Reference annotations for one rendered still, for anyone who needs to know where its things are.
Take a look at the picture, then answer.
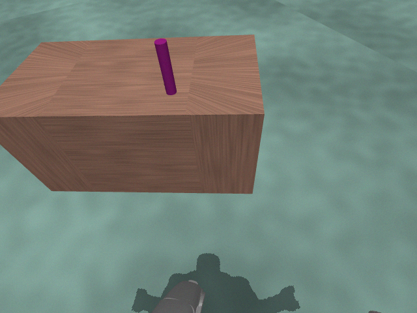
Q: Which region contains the can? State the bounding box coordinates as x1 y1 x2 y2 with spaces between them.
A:
154 38 177 95

